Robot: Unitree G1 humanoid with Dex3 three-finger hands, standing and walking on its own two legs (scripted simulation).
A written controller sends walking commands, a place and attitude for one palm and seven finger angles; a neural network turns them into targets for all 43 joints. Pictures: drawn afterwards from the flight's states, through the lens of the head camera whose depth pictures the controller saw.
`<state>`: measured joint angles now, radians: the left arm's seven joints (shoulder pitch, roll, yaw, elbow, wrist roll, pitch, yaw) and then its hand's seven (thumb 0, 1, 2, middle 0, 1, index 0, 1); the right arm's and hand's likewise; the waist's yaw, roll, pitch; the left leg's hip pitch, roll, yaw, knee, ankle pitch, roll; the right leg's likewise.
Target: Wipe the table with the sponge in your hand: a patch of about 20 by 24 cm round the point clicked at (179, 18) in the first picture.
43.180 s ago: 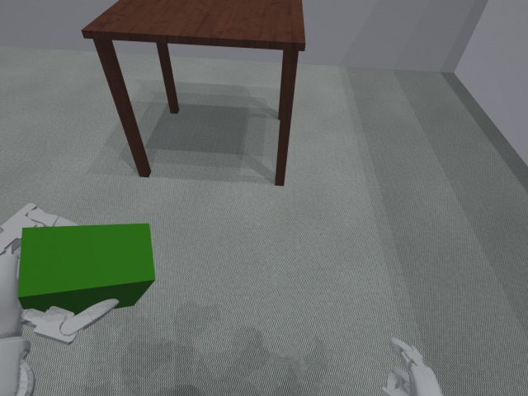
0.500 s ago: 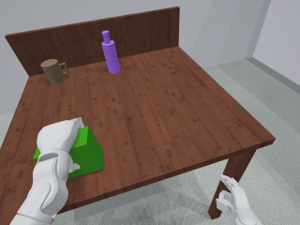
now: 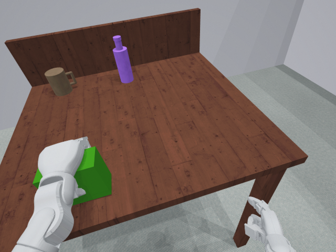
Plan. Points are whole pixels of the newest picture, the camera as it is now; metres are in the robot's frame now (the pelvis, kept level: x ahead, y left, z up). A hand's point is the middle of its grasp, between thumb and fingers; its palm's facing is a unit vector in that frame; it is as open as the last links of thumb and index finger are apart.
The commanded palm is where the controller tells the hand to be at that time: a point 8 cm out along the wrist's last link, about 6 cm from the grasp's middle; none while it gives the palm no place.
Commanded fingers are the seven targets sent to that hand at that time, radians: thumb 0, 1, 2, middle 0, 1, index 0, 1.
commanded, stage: wipe forward along the first lane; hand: left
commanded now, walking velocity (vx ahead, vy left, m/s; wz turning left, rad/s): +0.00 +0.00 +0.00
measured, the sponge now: (80, 182) +0.24 +0.28 +0.05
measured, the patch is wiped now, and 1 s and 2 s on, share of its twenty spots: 0.00 0.25 0.50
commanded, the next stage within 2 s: slide across to the middle lane in 1.54 s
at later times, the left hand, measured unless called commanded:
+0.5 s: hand (76, 154) +0.29 +0.30 +0.09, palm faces -0.04 -0.02 -1.00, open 10.4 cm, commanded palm +0.28 +0.29 +0.13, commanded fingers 0.00 0.10 1.30 -1.20 -1.60 -1.20 -1.60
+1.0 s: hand (78, 140) +0.34 +0.32 +0.09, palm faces -0.09 +0.01 -1.00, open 10.4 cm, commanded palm +0.33 +0.31 +0.13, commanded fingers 0.00 0.10 1.30 -1.20 -1.60 -1.20 -1.60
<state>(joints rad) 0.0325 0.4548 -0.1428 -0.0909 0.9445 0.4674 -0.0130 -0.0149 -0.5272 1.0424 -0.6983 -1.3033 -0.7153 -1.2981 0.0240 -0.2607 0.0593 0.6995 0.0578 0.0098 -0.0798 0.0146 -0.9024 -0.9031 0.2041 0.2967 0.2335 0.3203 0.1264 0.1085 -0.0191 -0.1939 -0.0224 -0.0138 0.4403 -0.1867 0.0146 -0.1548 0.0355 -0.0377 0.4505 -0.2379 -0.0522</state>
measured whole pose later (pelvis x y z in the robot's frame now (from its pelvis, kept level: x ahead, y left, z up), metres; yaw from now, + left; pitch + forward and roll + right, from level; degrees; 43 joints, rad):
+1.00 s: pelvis -0.01 -0.01 -0.01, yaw +1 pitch +3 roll +0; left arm -0.46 0.55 -0.06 0.60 0.97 0.23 -0.01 0.01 -0.57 1.07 -0.73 -1.28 -0.75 -1.28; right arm 0.16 -0.30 0.02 0.73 0.10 0.03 -0.11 0.01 -0.90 -0.90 0.20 0.30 0.20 0.30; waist 0.05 0.09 -0.06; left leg -0.38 -0.01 -0.05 0.52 -0.20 0.01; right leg -0.32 0.05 -0.07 0.51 -0.24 -0.07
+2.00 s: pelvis +0.03 +0.04 +0.00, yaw +2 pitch +6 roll -1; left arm -0.63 0.51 -0.14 0.68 0.96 0.29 0.05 0.00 -0.55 1.07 -0.70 -1.32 -0.72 -1.32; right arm 0.18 -0.27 0.01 0.73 0.10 0.04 -0.07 0.01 -0.90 -0.90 0.20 0.30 0.20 0.30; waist 0.05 0.05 -0.07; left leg -0.37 -0.07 -0.03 0.48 -0.21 0.07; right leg -0.29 -0.01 -0.05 0.43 -0.25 0.00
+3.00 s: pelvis +0.04 +0.01 +0.00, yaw +0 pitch +4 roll +0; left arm -0.43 0.39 -0.21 0.40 0.98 0.52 0.05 0.00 -0.51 1.07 -0.64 -1.38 -0.66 -1.38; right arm 0.07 -0.28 0.03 0.67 0.10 0.14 -0.03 0.01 -0.90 -0.90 0.20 0.30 0.20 0.30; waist 0.05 0.08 -0.09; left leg -0.29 -0.04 -0.02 0.47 -0.24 0.03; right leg -0.23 0.03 -0.04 0.43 -0.27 -0.03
